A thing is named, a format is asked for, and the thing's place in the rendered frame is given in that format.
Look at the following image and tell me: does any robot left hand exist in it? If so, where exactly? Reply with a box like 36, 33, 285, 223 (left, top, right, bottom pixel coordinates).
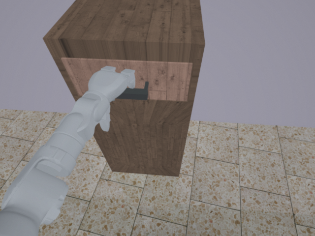
88, 66, 135, 132

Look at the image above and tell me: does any handle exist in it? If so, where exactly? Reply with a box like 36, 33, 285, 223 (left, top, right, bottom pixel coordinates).
116, 82, 149, 100

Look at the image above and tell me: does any left robot upper arm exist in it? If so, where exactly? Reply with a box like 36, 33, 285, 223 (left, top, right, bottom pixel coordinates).
0, 167, 69, 236

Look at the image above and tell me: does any drawer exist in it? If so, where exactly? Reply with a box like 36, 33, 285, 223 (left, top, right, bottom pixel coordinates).
61, 58, 192, 101

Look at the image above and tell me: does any robot left forearm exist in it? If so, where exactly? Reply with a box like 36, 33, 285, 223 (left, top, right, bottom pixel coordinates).
1, 90, 109, 209

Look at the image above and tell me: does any cabinet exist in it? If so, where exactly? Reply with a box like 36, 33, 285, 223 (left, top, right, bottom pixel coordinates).
43, 0, 205, 177

